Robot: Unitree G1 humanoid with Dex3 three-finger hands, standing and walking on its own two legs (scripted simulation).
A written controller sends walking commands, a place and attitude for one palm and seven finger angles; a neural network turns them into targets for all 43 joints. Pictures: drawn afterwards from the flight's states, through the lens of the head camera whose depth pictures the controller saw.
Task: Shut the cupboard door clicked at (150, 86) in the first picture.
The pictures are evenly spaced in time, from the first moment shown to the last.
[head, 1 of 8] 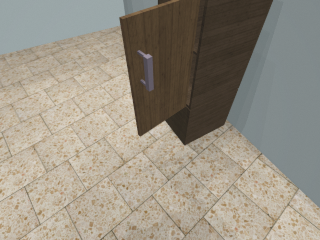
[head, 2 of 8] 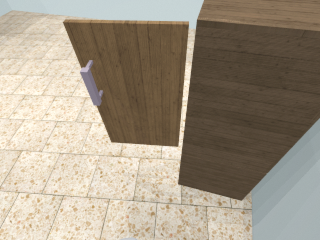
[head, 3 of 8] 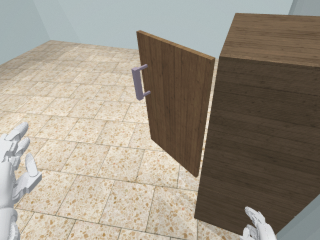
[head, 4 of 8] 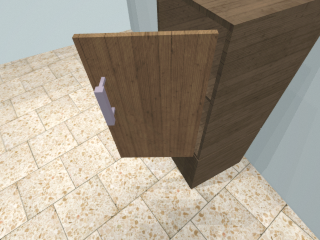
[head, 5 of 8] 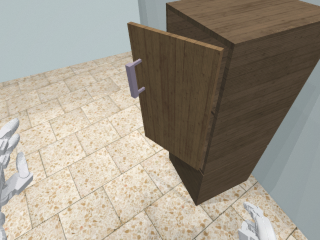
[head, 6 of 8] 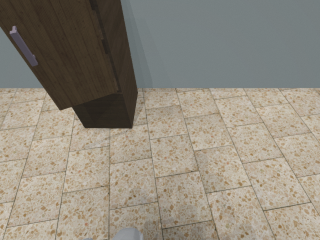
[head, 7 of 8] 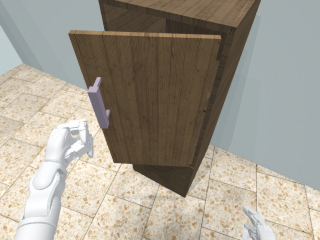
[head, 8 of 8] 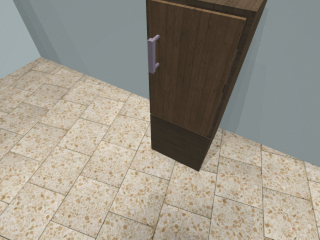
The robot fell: no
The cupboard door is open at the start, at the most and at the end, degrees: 100 100 0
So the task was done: yes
